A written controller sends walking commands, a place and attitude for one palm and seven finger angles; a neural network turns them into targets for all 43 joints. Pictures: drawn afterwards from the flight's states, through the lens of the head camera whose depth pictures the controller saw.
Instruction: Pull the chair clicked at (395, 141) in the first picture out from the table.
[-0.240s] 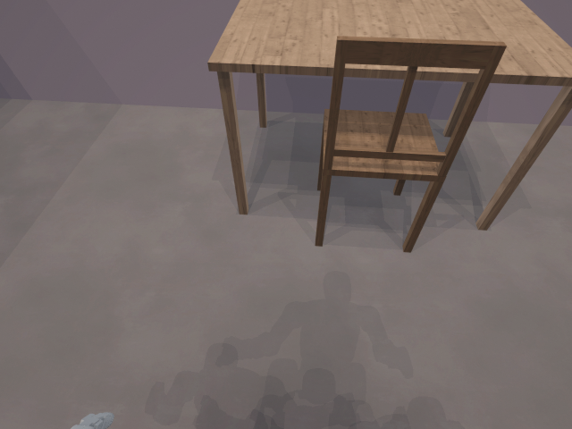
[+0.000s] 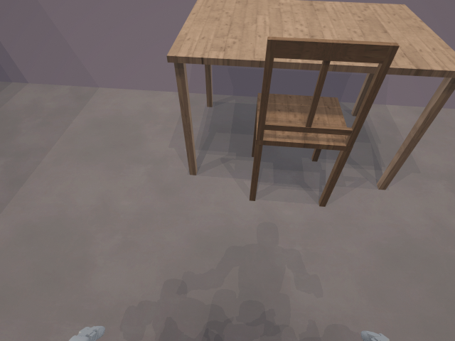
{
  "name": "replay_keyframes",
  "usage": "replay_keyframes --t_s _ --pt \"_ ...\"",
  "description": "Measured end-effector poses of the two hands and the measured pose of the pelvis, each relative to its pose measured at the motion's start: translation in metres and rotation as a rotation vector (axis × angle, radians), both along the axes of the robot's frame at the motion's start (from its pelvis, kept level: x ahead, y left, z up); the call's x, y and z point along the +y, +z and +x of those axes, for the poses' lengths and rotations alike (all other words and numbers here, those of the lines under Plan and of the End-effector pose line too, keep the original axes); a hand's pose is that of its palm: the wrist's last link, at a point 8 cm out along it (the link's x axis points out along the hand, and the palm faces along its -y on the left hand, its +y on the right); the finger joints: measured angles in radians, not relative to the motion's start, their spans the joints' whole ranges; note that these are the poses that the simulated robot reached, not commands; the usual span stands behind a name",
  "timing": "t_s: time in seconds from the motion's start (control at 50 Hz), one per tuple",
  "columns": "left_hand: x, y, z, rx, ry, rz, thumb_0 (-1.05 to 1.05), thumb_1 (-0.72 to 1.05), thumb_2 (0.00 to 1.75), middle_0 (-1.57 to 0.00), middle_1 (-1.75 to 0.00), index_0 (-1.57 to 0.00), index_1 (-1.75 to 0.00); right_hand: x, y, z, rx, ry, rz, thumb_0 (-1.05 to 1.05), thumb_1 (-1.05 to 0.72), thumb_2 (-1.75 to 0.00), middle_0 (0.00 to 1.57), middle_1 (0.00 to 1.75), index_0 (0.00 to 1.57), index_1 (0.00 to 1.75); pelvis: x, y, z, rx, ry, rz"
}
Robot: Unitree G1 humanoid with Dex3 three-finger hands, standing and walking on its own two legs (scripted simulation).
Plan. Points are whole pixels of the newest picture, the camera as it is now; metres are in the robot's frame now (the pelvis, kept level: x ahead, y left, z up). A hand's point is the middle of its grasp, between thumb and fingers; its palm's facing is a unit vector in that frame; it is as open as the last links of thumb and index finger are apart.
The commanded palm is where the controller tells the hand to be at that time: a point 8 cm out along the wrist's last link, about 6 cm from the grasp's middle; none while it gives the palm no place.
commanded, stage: stand and wait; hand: left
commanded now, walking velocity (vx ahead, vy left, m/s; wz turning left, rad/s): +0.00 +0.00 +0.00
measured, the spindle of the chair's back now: (316, 96) +0.98 -0.27 -0.09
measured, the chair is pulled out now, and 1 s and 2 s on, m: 0.00 0.00 0.00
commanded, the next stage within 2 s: look at it before walking up in 0.58 s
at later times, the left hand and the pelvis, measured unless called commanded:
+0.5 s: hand out of the picture +0.05 +0.25 -0.15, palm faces -0.01 -0.93 -0.36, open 7.4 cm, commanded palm none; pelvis -0.01 -0.01 +0.00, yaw +0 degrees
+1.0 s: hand out of the picture +0.06 +0.24 -0.15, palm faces -0.02 -0.94 -0.34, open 7.4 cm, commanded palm none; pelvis -0.02 -0.01 +0.01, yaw +0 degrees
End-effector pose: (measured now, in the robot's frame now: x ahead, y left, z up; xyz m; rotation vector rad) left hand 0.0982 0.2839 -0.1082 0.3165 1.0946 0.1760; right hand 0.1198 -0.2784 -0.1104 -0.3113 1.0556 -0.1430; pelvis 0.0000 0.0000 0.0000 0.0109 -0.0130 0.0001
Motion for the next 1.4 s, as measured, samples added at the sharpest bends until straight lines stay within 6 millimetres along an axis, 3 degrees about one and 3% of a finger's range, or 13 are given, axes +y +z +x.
replay_keyframes --t_s 0.3,0.48,0.82,1.4 --pt "0.004 -0.005 -0.042 0.109 0.044 0.011 0.0 0.9 0.9 -0.2 -0.3 -0.21 -0.3 -0.017 -0.006 -0.047 0.125 -0.042 -0.023 0.0 -0.91 -0.9 0.2 0.3 0.21 0.3 -0.006 0.003 -0.007 -0.008 0.0 -0.004" --pt "0.006 -0.003 -0.05 0.124 0.049 0.022 0.0 0.9 0.9 -0.2 -0.3 -0.2 -0.3 -0.02 -0.009 -0.068 0.166 -0.059 -0.019 0.01 -0.91 -0.9 0.2 0.3 0.21 0.3 -0.007 0.004 -0.012 -0.013 -0.003 -0.003" --pt "0.0 -0.001 -0.043 0.082 0.026 0.007 0.0 0.9 0.9 -0.2 -0.3 -0.2 -0.3 -0.018 -0.007 -0.072 0.14 -0.064 -0.011 0.0 -0.91 -0.9 0.2 0.3 0.21 0.3 -0.007 0.006 -0.02 -0.016 -0.008 -0.005" --pt "0.006 -0.005 -0.061 0.137 0.039 0.006 0.0 0.9 0.9 -0.2 -0.3 -0.2 -0.3 -0.012 -0.007 -0.079 0.161 -0.073 -0.013 0.0 -0.91 -0.9 0.2 0.3 0.21 0.3 -0.002 0.006 -0.022 -0.012 -0.024 -0.006"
